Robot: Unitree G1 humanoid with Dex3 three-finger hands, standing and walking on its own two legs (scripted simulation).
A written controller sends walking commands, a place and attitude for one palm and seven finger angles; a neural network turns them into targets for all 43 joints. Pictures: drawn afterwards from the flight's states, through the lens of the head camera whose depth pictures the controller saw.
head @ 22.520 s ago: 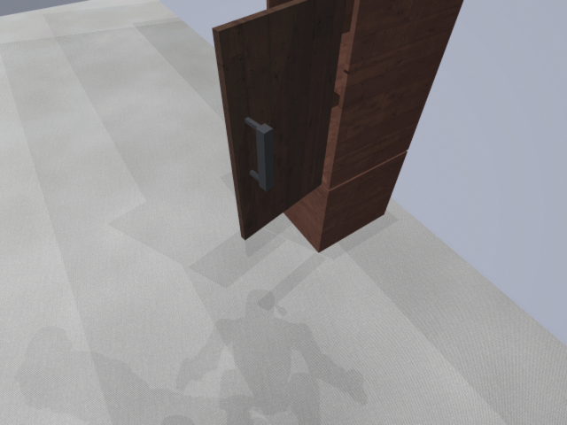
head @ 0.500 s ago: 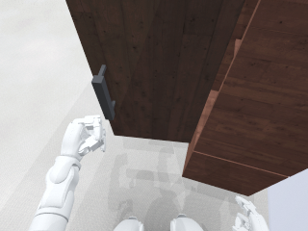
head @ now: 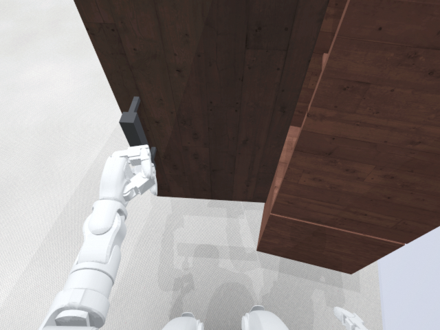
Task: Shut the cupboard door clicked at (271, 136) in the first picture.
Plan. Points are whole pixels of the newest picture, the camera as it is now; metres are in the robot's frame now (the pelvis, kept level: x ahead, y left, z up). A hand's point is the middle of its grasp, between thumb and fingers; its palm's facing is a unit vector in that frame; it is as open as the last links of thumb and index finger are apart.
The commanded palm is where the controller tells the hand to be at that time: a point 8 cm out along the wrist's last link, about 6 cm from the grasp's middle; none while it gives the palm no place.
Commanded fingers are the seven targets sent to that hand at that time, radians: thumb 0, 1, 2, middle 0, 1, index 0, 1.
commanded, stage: bring the fist close to the handle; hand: left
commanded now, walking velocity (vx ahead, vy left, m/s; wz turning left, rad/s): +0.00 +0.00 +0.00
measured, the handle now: (142, 138) +0.48 +0.17 +0.04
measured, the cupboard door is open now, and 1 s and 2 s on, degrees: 100 85 72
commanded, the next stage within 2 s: push the door shut along its arc in 0.14 s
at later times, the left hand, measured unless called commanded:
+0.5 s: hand (153, 167) +0.40 +0.13 +0.05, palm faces -0.12 -0.99 -0.05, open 3.1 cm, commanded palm +0.39 +0.18 +0.05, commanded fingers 0.00 0.90 0.90 -1.30 -1.50 -1.30 -1.50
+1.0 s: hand (164, 139) +0.47 +0.12 +0.05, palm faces -0.25 -0.97 -0.03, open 3.1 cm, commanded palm +0.47 +0.16 +0.05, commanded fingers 0.00 0.90 0.90 -1.30 -1.50 -1.30 -1.50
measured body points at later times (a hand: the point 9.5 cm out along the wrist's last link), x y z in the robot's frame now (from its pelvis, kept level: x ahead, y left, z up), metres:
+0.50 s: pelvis -0.01 +0.00 -0.01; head +0.08 +0.01 +0.44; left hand +0.40 +0.19 +0.06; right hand +0.11 -0.25 -0.12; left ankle +0.00 +0.08 -0.67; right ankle +0.03 -0.08 -0.67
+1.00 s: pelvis -0.01 +0.01 -0.02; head +0.11 +0.02 +0.42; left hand +0.48 +0.17 +0.05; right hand +0.02 -0.26 -0.13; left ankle +0.00 +0.08 -0.67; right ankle +0.03 -0.08 -0.67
